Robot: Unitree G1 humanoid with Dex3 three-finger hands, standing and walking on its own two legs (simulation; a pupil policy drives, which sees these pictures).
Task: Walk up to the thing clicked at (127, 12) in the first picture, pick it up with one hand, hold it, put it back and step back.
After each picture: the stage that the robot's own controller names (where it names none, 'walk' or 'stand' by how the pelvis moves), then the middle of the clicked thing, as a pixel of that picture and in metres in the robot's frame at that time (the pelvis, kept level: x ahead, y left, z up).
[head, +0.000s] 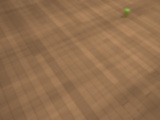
stand; (126, 13) +2.09 -0.59 -0.72
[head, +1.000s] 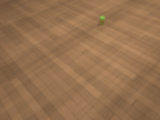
walk; (102, 20) +2.02 -0.08 -0.69
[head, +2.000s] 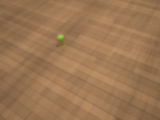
walk; (61, 40) +1.40 +0.34 -0.72
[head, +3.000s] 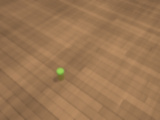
walk; (60, 74) +0.90 +0.27 -0.70
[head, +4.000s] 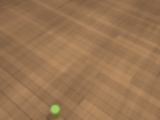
walk; (55, 112) +0.54 +0.19 -0.70
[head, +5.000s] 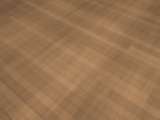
stand; out of the picture +0.34 +0.15 -0.71
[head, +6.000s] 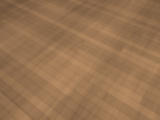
stand; out of the picture +0.33 +0.17 -0.72
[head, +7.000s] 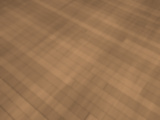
stand; out of the picture +0.35 +0.18 -0.71
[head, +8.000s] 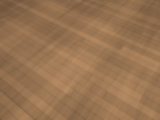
stand; out of the picture +0.32 +0.17 -0.72
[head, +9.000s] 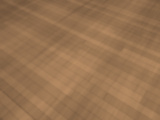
stand; out of the picture +0.34 +0.19 -0.73
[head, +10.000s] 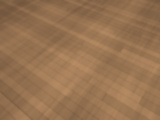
stand; out of the picture +0.33 +0.20 -0.73
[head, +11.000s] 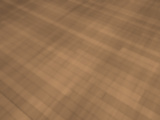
go down; out of the picture +0.33 +0.20 -0.73
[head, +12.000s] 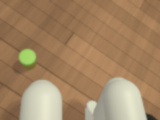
go down; (28, 60) +0.44 +0.19 -0.32
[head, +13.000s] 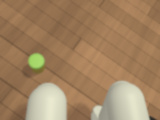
approach; (37, 64) +0.44 +0.18 -0.32
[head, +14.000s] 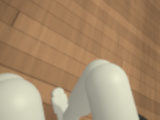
close in; out of the picture +0.44 +0.23 -0.23
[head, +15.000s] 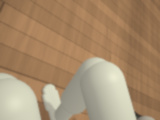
close; out of the picture +0.43 +0.25 -0.23
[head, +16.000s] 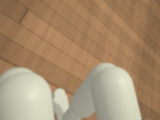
lift; out of the picture +0.37 +0.22 -0.21
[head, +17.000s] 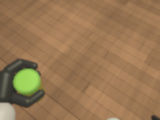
lift; (31, 87) +0.32 +0.18 +0.01
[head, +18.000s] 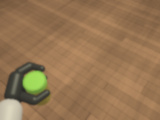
hold; (38, 89) +0.32 +0.17 +0.03
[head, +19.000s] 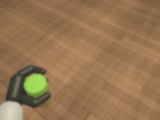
hold; (39, 91) +0.32 +0.17 +0.01
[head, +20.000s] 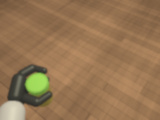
crouch; (40, 90) +0.32 +0.16 +0.02
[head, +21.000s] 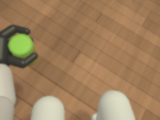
crouch; (25, 51) +0.45 +0.18 -0.07
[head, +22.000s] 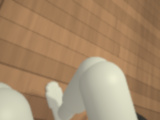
lower; out of the picture +0.45 +0.24 -0.23
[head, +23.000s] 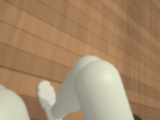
lower; out of the picture +0.46 +0.26 -0.24
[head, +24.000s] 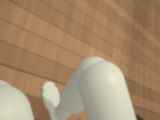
lower; out of the picture +0.45 +0.26 -0.23
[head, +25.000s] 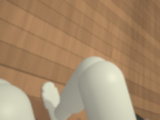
lower; out of the picture +0.45 +0.27 -0.23
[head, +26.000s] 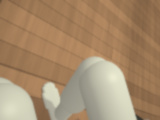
loosen; out of the picture +0.44 +0.24 -0.24
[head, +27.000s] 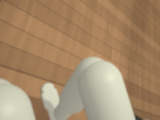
withdraw; out of the picture +0.44 +0.24 -0.24
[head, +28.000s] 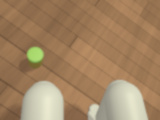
walk; (35, 58) +0.46 +0.19 -0.31
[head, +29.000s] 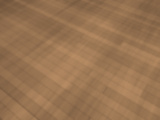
stand; out of the picture +0.37 +0.15 -0.66
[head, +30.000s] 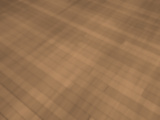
stand; out of the picture +0.38 +0.16 -0.67
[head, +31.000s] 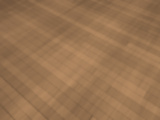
stand; out of the picture +0.38 +0.16 -0.68
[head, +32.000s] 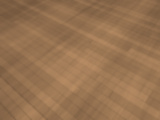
walk; out of the picture +0.39 +0.17 -0.72
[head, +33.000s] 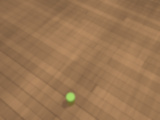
walk; (70, 99) +0.54 +0.12 -0.71
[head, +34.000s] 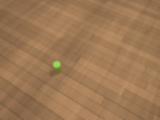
walk; (57, 67) +0.82 +0.24 -0.70
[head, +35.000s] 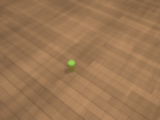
stand; (71, 66) +1.02 +0.16 -0.70
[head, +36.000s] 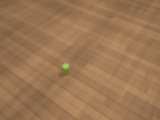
stand; (66, 69) +1.00 +0.19 -0.73
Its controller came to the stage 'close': yes
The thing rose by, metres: 0.73
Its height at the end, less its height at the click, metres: +0.00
